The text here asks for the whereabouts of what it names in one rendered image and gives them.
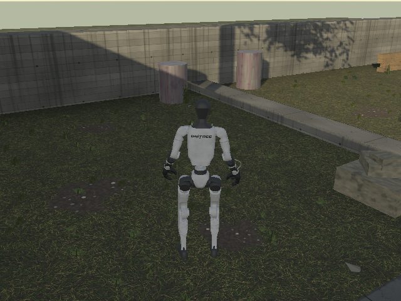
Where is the robot right hand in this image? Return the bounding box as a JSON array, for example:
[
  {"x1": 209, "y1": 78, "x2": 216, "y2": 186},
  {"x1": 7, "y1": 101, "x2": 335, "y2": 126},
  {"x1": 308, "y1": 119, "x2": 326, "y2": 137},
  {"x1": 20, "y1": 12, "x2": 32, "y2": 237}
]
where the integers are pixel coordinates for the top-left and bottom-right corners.
[{"x1": 226, "y1": 172, "x2": 241, "y2": 186}]

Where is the right robot thigh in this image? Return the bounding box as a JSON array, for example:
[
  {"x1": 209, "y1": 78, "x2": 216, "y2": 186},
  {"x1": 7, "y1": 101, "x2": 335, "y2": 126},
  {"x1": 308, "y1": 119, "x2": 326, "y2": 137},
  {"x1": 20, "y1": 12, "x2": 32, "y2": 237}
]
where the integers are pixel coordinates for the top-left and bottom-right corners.
[{"x1": 209, "y1": 175, "x2": 221, "y2": 218}]

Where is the robot left forearm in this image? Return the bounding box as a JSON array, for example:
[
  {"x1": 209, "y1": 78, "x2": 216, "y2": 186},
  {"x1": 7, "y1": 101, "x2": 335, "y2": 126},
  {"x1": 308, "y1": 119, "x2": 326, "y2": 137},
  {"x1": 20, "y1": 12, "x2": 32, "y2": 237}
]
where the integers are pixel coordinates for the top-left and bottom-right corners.
[{"x1": 164, "y1": 149, "x2": 176, "y2": 170}]

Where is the robot left shin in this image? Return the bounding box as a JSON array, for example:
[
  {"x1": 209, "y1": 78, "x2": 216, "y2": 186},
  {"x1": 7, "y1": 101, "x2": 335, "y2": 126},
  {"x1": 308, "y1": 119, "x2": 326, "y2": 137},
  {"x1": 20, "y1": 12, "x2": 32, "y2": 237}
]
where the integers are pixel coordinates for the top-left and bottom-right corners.
[{"x1": 178, "y1": 208, "x2": 188, "y2": 250}]

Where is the robot left hand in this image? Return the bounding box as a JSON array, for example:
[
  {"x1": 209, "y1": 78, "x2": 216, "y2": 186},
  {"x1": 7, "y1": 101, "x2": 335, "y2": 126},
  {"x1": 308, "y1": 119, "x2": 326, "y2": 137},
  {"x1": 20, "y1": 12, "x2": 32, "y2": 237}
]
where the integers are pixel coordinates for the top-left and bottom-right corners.
[{"x1": 162, "y1": 168, "x2": 177, "y2": 180}]

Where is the robot right upper arm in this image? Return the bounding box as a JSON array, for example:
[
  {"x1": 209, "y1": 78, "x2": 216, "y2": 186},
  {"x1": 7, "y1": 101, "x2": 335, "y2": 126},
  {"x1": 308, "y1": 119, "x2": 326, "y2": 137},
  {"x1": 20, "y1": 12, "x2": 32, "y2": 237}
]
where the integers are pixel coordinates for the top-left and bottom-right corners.
[{"x1": 215, "y1": 127, "x2": 232, "y2": 161}]

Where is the robot right forearm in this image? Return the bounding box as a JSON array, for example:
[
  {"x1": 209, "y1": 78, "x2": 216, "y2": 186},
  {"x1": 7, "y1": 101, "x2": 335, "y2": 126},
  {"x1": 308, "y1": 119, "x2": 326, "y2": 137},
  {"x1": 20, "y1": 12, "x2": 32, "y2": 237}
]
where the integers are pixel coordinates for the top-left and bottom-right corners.
[{"x1": 226, "y1": 152, "x2": 239, "y2": 175}]

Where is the robot left upper arm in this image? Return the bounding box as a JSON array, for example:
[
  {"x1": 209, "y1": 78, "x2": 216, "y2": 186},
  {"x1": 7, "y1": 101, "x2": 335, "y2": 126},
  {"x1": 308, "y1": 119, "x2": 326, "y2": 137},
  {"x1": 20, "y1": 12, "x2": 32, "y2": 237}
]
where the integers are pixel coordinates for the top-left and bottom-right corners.
[{"x1": 170, "y1": 125, "x2": 189, "y2": 159}]

